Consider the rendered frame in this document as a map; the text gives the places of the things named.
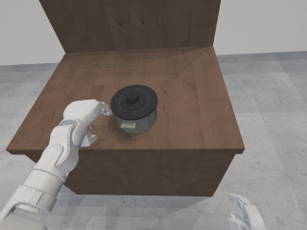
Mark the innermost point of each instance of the knob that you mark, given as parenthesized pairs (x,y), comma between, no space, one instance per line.
(133,96)

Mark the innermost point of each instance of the right robot hand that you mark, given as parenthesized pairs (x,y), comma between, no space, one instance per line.
(251,216)

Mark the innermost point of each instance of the pot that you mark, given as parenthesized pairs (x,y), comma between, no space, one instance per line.
(138,126)

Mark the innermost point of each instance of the lid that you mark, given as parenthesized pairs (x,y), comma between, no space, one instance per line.
(132,111)

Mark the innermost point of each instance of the robot left forearm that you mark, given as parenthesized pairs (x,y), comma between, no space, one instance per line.
(39,191)

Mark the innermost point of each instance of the left robot hand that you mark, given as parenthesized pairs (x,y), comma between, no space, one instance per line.
(87,111)

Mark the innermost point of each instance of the table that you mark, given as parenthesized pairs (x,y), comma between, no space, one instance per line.
(166,45)

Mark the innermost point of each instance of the left robot upper arm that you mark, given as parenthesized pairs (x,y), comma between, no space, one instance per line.
(14,221)

